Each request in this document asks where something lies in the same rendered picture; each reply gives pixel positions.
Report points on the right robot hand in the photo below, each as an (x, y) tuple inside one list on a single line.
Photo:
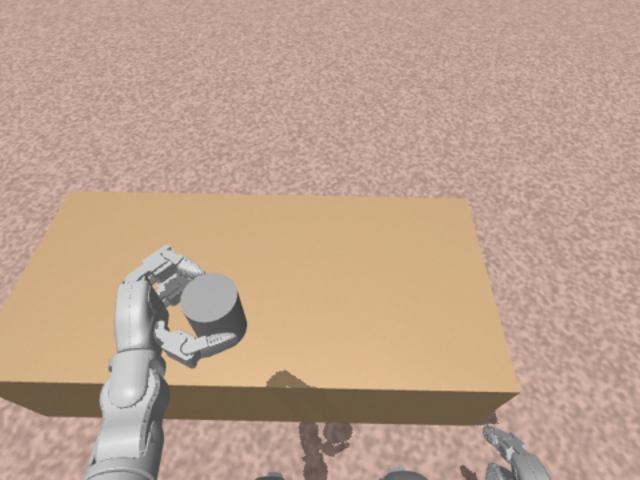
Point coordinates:
[(524, 466)]

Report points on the left robot arm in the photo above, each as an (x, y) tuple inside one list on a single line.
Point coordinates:
[(133, 401)]

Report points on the can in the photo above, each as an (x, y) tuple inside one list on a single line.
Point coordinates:
[(212, 305)]

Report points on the left robot hand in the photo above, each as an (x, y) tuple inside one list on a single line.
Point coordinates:
[(141, 317)]

